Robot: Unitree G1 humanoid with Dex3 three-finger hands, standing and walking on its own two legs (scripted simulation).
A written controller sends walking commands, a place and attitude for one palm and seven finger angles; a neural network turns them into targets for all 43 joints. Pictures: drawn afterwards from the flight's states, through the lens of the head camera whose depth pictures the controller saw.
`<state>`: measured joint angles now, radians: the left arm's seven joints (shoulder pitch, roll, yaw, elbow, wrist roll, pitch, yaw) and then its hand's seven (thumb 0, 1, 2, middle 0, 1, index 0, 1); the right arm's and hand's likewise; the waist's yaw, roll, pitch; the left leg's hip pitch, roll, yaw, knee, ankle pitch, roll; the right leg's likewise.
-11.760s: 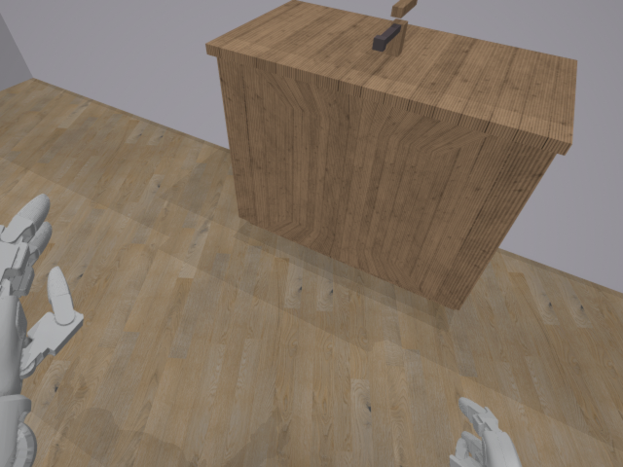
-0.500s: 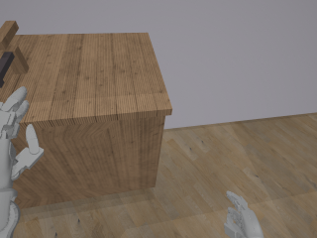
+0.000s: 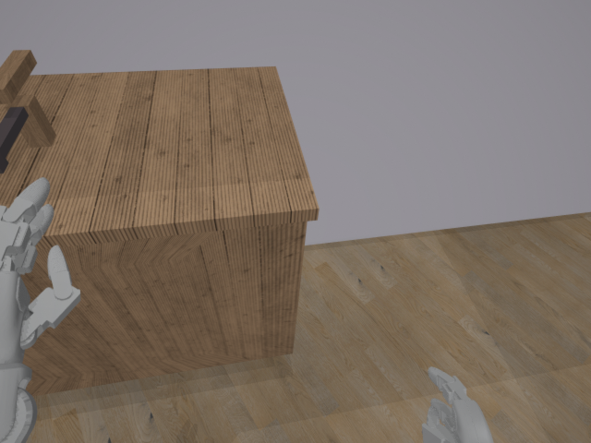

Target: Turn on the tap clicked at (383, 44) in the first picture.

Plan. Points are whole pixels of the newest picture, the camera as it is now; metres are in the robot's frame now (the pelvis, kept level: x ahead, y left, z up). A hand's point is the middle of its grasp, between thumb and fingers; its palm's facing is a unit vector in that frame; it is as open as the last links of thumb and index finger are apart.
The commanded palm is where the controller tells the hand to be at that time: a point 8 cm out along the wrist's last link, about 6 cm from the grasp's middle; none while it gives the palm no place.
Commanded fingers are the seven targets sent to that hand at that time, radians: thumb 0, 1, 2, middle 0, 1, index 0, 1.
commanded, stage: look again from close up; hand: left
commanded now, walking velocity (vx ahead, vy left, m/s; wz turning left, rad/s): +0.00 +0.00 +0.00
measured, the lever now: out of the picture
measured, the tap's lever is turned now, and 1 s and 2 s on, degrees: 0 0 0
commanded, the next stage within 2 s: shuffle to correct the standing spot in 0.14 s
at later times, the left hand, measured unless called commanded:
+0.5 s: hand (75, 297) +0.21 +0.25 +0.15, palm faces +0.39 -0.85 -0.37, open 7.5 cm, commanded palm +0.16 +0.28 +0.17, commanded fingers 0.00 0.90 0.90 -0.20 -0.30 -0.20 -0.30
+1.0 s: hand (67, 254) +0.26 +0.28 +0.16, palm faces +0.33 -0.85 -0.41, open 7.5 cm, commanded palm +0.21 +0.32 +0.17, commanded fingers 0.00 0.90 0.90 -0.20 -0.30 -0.20 -0.30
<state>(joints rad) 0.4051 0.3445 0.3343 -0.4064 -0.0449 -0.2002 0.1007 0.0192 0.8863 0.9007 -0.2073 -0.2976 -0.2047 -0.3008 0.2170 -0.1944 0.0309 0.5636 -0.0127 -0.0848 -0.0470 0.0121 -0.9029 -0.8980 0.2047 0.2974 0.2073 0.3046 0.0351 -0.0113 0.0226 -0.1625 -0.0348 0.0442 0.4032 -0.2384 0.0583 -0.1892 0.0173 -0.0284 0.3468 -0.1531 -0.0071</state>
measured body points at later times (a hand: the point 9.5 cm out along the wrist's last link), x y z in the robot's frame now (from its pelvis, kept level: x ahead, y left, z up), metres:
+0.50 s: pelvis +0.00 +0.00 -0.01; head +0.01 +0.01 +0.44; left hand +0.19 +0.29 +0.17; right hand +0.18 -0.23 -0.08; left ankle -0.01 +0.07 -0.74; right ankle +0.02 -0.12 -0.74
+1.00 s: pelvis +0.03 +0.05 -0.02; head +0.05 +0.05 +0.43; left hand +0.23 +0.32 +0.18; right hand +0.19 -0.19 -0.10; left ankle -0.01 +0.08 -0.74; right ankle +0.02 -0.07 -0.73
